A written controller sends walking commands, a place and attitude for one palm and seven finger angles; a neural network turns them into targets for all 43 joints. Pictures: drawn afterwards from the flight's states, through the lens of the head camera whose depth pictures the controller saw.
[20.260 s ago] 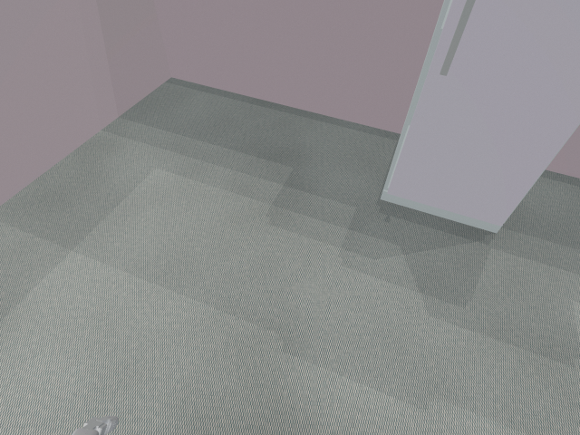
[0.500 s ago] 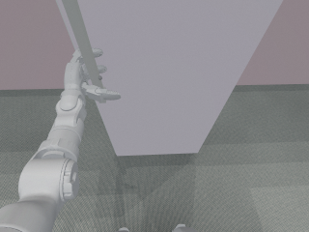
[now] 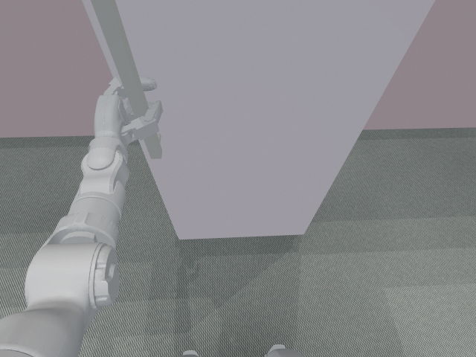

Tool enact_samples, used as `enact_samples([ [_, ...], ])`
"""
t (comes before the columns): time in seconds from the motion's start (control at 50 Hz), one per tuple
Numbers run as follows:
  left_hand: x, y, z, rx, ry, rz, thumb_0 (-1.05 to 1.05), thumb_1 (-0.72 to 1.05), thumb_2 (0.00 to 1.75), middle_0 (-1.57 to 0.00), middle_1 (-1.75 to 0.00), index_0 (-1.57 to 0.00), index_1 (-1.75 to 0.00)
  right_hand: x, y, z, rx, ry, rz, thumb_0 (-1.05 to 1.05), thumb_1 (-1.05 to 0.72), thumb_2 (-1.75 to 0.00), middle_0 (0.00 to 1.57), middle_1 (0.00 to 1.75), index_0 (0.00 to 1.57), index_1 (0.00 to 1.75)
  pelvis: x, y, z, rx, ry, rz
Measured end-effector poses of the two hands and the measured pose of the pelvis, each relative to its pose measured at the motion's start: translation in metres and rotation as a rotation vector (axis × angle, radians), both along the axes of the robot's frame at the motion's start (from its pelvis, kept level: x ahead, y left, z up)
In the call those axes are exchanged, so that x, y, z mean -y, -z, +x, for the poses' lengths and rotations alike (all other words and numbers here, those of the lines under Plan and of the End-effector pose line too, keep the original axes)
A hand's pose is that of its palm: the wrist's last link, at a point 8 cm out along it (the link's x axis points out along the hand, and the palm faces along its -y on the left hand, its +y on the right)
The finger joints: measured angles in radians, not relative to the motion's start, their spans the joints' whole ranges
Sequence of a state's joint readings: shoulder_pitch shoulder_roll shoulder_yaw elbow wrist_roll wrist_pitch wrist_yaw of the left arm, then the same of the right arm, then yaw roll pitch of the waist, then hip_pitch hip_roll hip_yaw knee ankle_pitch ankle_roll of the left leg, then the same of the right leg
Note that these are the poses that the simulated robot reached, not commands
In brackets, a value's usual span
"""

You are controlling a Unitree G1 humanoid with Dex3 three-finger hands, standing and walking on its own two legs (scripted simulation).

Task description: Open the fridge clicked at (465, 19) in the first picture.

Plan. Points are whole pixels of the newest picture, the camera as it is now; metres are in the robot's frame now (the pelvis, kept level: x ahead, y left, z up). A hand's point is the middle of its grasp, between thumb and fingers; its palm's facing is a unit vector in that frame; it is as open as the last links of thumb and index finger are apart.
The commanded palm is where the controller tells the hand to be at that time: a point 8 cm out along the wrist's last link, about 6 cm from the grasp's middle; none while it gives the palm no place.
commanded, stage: grip the handle and tug to test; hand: left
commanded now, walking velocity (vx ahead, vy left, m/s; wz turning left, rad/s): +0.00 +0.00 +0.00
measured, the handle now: (138, 88) +0.54 +0.16 +0.13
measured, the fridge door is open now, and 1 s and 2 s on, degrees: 0 0 14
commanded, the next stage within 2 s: pull the door a little, standing still in 0.78 s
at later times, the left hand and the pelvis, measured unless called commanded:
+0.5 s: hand (150, 118) +0.49 +0.14 +0.11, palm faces +0.02 -1.00 +0.00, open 5.5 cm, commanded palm +0.45 +0.18 +0.11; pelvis +0.00 +0.00 +0.00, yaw +0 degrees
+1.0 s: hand (151, 120) +0.48 +0.13 +0.11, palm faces +0.01 -1.00 -0.01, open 5.7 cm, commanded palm +0.44 +0.19 +0.11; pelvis +0.04 +0.00 +0.01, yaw -2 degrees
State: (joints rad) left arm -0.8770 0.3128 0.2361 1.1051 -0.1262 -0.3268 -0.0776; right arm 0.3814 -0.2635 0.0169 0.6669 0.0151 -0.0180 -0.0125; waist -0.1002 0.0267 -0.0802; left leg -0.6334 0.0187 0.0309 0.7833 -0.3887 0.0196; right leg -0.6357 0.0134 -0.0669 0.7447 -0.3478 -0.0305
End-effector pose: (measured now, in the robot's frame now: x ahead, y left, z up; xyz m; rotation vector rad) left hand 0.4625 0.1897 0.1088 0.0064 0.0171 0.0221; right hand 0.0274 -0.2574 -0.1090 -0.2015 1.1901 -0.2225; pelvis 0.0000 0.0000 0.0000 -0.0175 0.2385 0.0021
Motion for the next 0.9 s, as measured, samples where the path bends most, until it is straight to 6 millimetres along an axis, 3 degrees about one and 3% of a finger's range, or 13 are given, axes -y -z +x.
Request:
enact_samples([
  [0.08, 0.0, 0.0, 0.0, 0.001, -0.001, -0.001, 0.0, 0.71, 0.82, -0.41, -1.38, -0.41, -1.38, 0.0, 0.0, 0.002, 0.003, -0.004, 0.0, 0.01, -0.9, -0.9, 0.2, 0.3, 0.2, 0.3, -0.001, 0.0, 0.001, -0.001, -0.002, 0.0],
  [0.64, 0.002, 0.0, -0.001, 0.002, -0.009, -0.005, 0.0, 0.74, 0.8, -0.36, -1.4, -0.37, -1.4, -0.004, 0.0, 0.008, 0.019, 0.015, 0.021, 0.01, -0.9, -0.9, 0.2, 0.3, 0.2, 0.3, -0.002, -0.001, 0.007, 0.0, 0.015, 0.001],
  [0.9, 0.004, 0.0, -0.004, 0.005, -0.011, -0.007, 0.0, 0.77, 0.78, -0.3, -1.4, -0.3, -1.4, -0.008, -0.006, 0.045, 0.078, 0.022, 0.044, 0.01, -0.9, -0.9, 0.2, 0.3, 0.2, 0.3, -0.004, -0.007, 0.031, 0.009, 0.031, 0.001],
])
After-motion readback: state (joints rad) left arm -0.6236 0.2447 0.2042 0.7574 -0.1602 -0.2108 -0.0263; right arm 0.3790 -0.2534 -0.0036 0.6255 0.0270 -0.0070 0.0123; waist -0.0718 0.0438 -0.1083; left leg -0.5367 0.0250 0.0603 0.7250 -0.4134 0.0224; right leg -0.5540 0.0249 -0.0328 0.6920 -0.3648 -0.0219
